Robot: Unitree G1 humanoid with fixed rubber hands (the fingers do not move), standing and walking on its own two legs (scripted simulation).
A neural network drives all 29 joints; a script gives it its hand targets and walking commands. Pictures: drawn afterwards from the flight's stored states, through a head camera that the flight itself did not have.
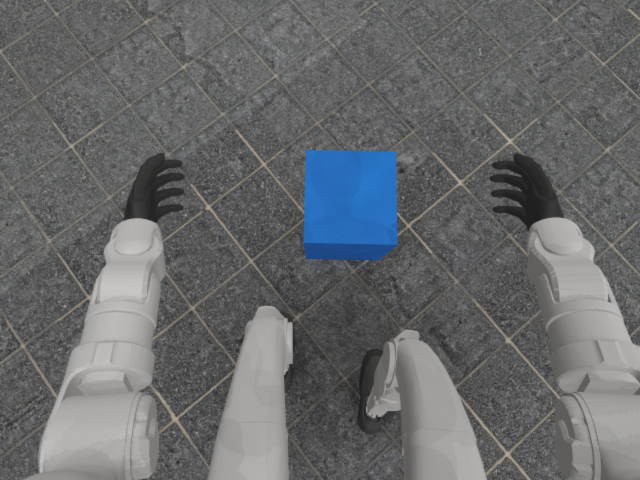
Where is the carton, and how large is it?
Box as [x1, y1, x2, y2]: [303, 150, 397, 259]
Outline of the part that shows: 306,150 303,240 306,257 340,259 379,259 397,244 395,152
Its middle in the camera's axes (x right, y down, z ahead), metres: +0.07 -0.07 +0.96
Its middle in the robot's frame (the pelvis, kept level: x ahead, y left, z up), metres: +0.52 -0.02 -0.54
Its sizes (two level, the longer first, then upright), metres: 0.210 0.200 0.250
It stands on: the floor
